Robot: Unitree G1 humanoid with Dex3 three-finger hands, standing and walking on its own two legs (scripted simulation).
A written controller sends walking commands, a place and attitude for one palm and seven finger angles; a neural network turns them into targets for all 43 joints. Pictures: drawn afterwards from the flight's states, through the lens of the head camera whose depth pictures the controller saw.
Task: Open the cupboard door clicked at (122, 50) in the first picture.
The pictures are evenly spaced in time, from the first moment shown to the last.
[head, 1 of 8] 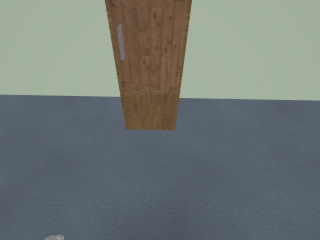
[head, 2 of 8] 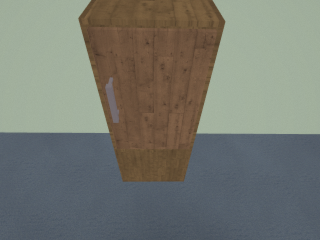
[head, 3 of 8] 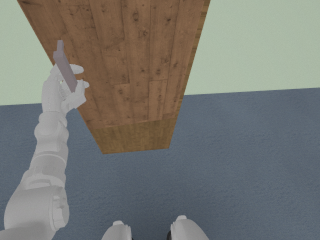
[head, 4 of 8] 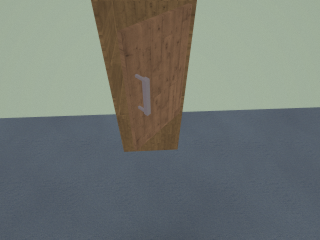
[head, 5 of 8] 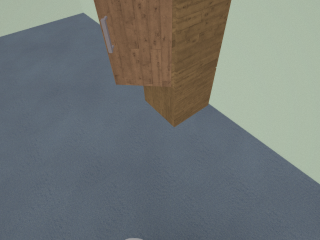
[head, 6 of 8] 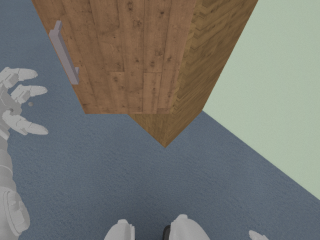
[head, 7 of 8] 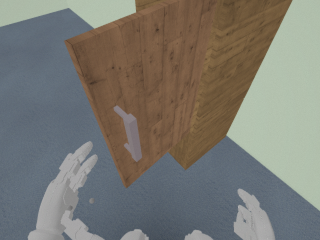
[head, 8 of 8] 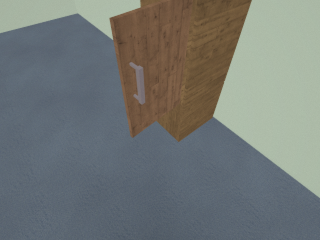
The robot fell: no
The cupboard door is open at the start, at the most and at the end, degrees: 0 95 95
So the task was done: yes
